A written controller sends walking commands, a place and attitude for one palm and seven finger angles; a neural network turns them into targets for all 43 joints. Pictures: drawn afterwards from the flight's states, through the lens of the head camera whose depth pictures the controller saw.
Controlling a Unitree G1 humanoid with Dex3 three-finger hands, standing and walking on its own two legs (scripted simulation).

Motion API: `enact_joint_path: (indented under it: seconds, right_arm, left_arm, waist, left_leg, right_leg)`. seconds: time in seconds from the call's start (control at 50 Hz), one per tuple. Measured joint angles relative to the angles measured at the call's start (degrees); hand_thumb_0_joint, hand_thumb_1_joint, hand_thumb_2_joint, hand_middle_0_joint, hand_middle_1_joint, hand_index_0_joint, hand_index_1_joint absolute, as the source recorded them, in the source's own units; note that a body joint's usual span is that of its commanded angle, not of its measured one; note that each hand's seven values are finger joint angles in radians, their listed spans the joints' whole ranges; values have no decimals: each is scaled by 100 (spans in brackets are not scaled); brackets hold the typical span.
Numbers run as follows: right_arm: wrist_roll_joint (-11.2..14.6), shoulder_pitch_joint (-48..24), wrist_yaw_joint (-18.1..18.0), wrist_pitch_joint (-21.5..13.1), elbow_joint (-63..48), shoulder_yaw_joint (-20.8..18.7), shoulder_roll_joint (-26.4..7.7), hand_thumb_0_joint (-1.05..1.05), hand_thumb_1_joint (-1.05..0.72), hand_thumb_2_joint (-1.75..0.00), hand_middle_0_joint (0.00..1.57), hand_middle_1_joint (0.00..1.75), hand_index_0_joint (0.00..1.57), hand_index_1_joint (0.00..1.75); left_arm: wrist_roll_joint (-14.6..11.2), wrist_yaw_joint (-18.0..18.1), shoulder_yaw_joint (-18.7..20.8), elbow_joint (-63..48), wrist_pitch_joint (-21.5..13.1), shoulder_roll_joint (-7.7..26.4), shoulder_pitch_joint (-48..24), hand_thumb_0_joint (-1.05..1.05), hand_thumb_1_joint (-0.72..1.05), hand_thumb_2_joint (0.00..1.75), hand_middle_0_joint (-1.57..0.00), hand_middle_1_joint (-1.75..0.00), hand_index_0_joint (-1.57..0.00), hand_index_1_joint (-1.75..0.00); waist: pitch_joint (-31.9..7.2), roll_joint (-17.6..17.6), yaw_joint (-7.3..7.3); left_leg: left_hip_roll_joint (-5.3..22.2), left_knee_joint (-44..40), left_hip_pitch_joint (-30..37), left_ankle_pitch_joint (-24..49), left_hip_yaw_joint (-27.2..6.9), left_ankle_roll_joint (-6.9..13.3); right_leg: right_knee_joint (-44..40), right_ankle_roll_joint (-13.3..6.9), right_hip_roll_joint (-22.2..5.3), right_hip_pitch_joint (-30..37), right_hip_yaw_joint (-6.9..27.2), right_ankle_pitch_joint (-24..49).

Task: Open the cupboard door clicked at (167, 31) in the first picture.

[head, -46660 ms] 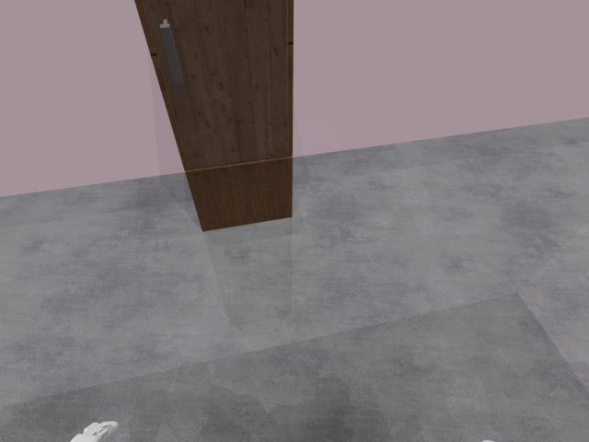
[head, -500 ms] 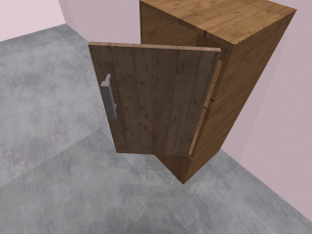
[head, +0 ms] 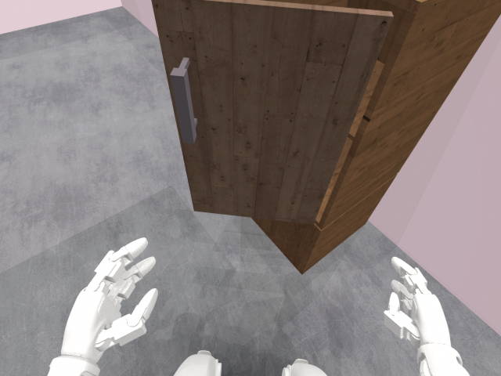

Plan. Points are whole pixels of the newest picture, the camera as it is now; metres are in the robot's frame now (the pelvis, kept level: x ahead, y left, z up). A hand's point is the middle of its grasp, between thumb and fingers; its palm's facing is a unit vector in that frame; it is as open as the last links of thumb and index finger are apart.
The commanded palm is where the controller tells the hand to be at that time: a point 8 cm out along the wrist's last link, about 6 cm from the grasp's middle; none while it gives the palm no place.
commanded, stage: raise the hand with hooked fingers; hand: left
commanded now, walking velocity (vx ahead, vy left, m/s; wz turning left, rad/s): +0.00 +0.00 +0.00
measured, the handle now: (187, 102) +0.56 +0.17 +0.11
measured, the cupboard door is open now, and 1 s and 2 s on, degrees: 46 46 46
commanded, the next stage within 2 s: move the hooked fingers beside the handle in 1.68 s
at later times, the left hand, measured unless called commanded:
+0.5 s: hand (99, 265) +0.24 +0.23 +0.08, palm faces +0.00 -1.00 -0.06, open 11.6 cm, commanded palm +0.22 +0.29 +0.08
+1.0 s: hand (59, 220) +0.28 +0.28 +0.12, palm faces +0.02 -1.00 -0.06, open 13.9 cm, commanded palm +0.26 +0.33 +0.13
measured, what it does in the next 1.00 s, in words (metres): stands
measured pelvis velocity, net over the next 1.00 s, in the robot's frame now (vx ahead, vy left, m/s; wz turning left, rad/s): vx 0.01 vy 0.02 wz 0.01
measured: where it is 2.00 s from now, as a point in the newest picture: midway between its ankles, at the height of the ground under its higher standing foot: outside the picture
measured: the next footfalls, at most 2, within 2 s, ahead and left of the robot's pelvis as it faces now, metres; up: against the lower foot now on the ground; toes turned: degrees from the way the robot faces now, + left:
none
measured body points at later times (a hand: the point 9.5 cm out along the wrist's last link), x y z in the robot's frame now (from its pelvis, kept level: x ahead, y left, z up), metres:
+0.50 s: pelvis +0.01 +0.01 +0.02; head +0.06 +0.01 +0.47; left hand +0.24 +0.29 +0.08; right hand +0.15 -0.24 -0.07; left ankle +0.02 +0.12 -0.66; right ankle +0.02 -0.10 -0.66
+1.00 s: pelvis +0.01 +0.02 +0.04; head +0.05 +0.03 +0.49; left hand +0.27 +0.34 +0.13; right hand +0.20 -0.20 -0.03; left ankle +0.02 +0.12 -0.66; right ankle +0.02 -0.10 -0.66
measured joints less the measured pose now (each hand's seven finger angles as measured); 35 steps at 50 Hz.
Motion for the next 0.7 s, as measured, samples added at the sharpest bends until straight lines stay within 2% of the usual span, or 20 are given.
enact_joint_path:
  seconds: [0.04, 0.08, 0.16, 0.26, 0.3, 0.34, 0.44, 0.5, 0.6, 0.7]
  right_arm:
    - [-10, 16, -69, 28, -93, 45, 32, 1, -91, -90, 19, 30, 20, 30]
    - [-40, 61, -131, 24, -73, 140, 89, 1, -91, -90, 19, 30, 20, 30]
    - [-50, 154, -192, -3, 203, 393, 239, 1, -90, -90, 20, 30, 20, 30]
    - [10, 368, -226, 117, 489, 604, 457, 1, -90, -90, 20, 30, 21, 30]
    - [20, 500, -243, 157, 529, 629, 498, 1, -90, -90, 20, 30, 21, 30]
    - [19, 638, -258, 156, 556, 620, 492, 1, -90, -90, 20, 30, 21, 31]
    - [17, 895, -271, 68, 630, 501, 303, 1, -90, -90, 20, 30, 21, 31]
    - [30, 942, -282, 20, 661, 422, 145, 1, -90, -90, 20, 30, 21, 30]
    - [60, 879, -324, -32, 625, 353, -20, 1, -90, -90, 20, 30, 21, 30]
    - [72, 768, -345, -69, 513, 395, -31, 1, -90, -90, 20, 30, 20, 30]
  left_arm:
    - [19, 188, 80, -266, 155, 50, 186, 1, 56, 75, -23, -52, -23, -52]
    - [31, 318, 143, -571, 169, 137, 261, 2, 51, 73, -24, -55, -23, -54]
    - [-32, 185, 218, -862, 132, 320, -42, 2, 42, 69, -24, -61, -23, -60]
    - [-175, -182, 341, -676, 758, 500, -551, 1, 30, 64, -25, -68, -24, -68]
    - [-240, -214, 444, -561, 1000, 550, -614, 1, 26, 62, -25, -71, -24, -71]
    - [-294, -169, 562, -481, 1102, 574, -616, 1, 21, 60, -25, -74, -25, -74]
    - [-378, -86, 803, -386, 926, 605, -615, 1, 10, 55, -26, -82, -26, -81]
    - [-399, -154, 845, -328, 838, 629, -671, 1, 3, 52, -27, -86, -26, -86]
    - [-409, -289, 884, -203, 902, 719, -797, 1, -9, 47, -27, -94, -27, -93]
    - [-427, -322, 970, -96, 1010, 817, -1029, 0, -21, 42, -28, -101, -28, -101]
  waist:
    - [40, 50, 68]
    - [75, 107, 120]
    - [122, 261, 142]
    - [158, 400, 12]
    - [166, 423, -62]
    - [162, 432, -129]
    - [170, 406, -189]
    - [187, 384, -189]
    - [217, 342, -188]
    - [256, 313, -151]
  left_leg:
    - [30, 168, -123, -70, -113, -12]
    - [50, 272, -216, -103, -229, -31]
    - [68, 355, -342, -97, -407, -48]
    - [81, 123, -222, 17, -376, -35]
    - [84, -51, -94, 80, -311, -13]
    - [81, -221, 26, 139, -248, 8]
    - [60, -489, 248, 220, -155, 49]
    - [40, -568, 339, 239, -136, 76]
    - [22, -692, 514, 265, -116, 111]
    - [11, -838, 719, 306, -116, 130]
  right_leg:
    - [73, -25, 27, -46, -110, -47]
    - [86, -46, 48, -59, -223, -62]
    - [21, -61, 77, -61, -395, -29]
    - [-238, -35, 99, 55, -366, 114]
    - [-392, -15, 106, 150, -305, 188]
    - [-539, 7, 107, 239, -245, 255]
    - [-782, 53, 95, 424, -157, 352]
    - [-867, 79, 79, 517, -139, 377]
    - [-1017, 113, 69, 702, -120, 424]
    - [-1197, 135, 66, 925, -121, 484]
